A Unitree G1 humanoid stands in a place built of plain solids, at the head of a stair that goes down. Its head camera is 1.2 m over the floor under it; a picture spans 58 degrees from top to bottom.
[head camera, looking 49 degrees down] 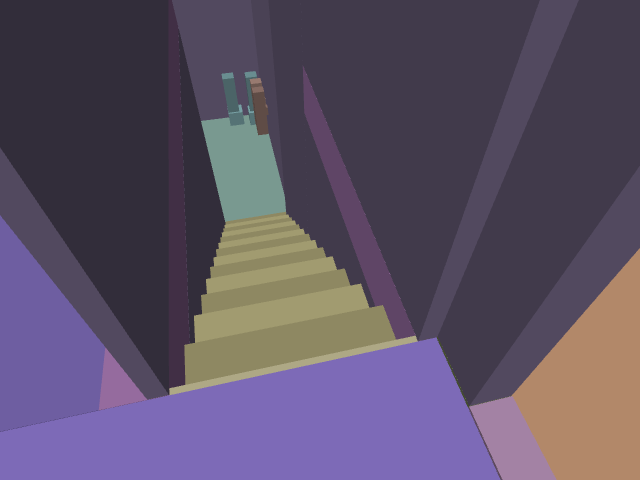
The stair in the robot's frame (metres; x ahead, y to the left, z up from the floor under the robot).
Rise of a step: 0.20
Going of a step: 0.24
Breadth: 0.74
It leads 13 degrees to the left of straight ahead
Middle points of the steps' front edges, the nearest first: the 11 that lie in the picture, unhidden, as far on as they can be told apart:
0.57 0.07 0.00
0.81 0.12 -0.20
1.05 0.18 -0.40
1.29 0.23 -0.60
1.53 0.29 -0.80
1.77 0.34 -1.00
2.00 0.40 -1.20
2.24 0.45 -1.39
2.48 0.51 -1.59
2.72 0.56 -1.79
2.96 0.62 -1.99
